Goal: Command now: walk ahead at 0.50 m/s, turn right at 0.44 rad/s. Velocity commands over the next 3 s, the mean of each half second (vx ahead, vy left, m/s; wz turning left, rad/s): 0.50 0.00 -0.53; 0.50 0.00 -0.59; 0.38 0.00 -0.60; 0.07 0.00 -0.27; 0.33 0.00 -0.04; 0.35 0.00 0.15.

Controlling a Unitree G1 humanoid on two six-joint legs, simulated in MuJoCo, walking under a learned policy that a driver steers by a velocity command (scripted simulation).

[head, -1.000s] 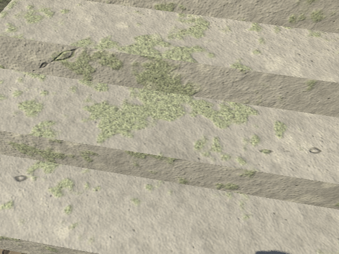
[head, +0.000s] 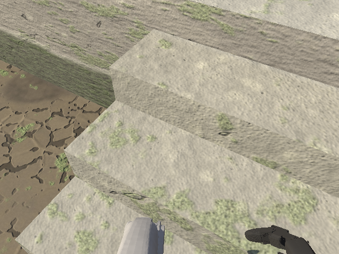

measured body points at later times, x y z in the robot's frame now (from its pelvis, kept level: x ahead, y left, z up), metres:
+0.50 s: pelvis +0.30 +0.08 +0.17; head +0.30 +0.09 +0.62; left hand +0.54 +0.23 +0.06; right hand +0.15 -0.08 +0.02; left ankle +0.27 +0.18 -0.56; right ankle +0.31 -0.06 -0.21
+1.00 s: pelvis +0.58 -0.02 +0.32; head +0.57 +0.01 +0.77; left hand +0.60 +0.21 +0.16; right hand +0.61 -0.31 +0.23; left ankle +0.69 +0.09 -0.13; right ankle +0.52 -0.09 -0.39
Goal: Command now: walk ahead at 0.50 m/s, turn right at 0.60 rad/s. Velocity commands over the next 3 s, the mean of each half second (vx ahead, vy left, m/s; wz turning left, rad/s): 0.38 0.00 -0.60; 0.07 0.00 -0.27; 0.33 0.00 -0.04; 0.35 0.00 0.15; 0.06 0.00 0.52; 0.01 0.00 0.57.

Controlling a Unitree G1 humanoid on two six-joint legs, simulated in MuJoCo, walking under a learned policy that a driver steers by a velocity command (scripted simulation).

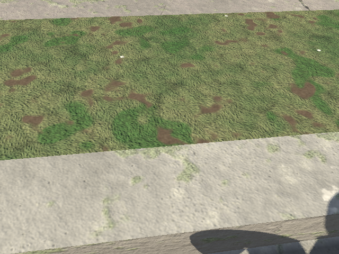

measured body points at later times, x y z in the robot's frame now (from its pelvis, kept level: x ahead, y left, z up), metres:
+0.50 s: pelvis +0.23 +0.09 +0.19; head +0.22 +0.10 +0.64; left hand +0.48 +0.25 +0.08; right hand +0.15 -0.13 +0.04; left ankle +0.24 +0.17 -0.54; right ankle +0.27 -0.07 -0.34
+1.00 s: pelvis +0.32 +0.04 +0.18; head +0.33 +0.04 +0.63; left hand +0.55 +0.18 +0.05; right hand +0.28 -0.19 +0.04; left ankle +0.24 +0.19 -0.54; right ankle +0.31 -0.08 -0.54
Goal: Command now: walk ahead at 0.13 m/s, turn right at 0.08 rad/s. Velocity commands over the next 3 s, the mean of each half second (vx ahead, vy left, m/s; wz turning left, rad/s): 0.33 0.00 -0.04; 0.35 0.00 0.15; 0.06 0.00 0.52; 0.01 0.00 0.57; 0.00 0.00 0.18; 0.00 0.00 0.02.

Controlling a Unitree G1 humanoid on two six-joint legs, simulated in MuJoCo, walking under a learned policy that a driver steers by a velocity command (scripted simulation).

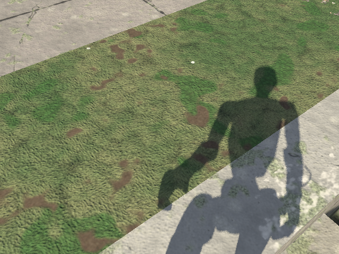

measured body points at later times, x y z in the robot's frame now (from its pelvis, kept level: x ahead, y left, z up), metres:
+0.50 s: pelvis +0.10 +0.02 +0.03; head +0.10 +0.04 +0.48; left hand +0.00 +0.24 -0.12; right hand +0.37 -0.13 +0.01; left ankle +0.19 +0.15 -0.40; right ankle +0.04 -0.11 -0.72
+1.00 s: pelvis +0.29 +0.14 +0.17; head +0.30 +0.17 +0.62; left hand +0.50 +0.40 +0.10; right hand +0.31 -0.10 +0.04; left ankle +0.25 +0.20 -0.55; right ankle +0.41 -0.01 -0.41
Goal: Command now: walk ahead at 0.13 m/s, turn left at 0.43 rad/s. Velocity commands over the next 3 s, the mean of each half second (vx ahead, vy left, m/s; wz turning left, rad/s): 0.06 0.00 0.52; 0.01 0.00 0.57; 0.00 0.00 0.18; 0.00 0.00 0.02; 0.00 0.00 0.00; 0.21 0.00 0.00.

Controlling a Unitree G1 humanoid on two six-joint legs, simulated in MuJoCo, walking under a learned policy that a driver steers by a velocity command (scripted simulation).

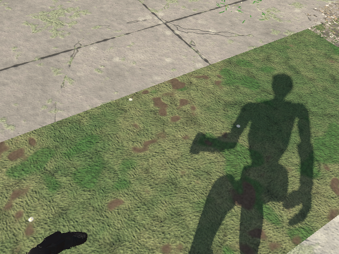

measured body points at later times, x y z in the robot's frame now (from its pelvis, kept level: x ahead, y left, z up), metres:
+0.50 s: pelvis +0.10 -0.03 +0.01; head +0.13 -0.02 +0.46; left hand +0.13 +0.27 -0.10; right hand +0.36 -0.20 -0.08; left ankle +0.08 +0.12 -0.65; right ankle +0.20 -0.12 -0.72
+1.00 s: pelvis +0.07 +0.00 +0.01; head +0.09 +0.03 +0.46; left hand +0.09 +0.32 -0.09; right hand +0.36 -0.13 -0.07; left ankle +0.06 +0.12 -0.72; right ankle +0.16 -0.10 -0.70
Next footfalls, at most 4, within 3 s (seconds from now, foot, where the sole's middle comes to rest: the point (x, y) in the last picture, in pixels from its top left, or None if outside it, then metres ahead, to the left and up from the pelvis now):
0.24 right None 0.24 -0.11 -0.76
0.66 left None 0.10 0.13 -0.76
1.06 right None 0.18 -0.07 -0.76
1.36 left None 0.01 0.12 -0.76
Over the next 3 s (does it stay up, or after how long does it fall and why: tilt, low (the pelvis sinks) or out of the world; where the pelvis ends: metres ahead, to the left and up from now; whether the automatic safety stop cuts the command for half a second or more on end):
stays up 0.14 0.03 0.02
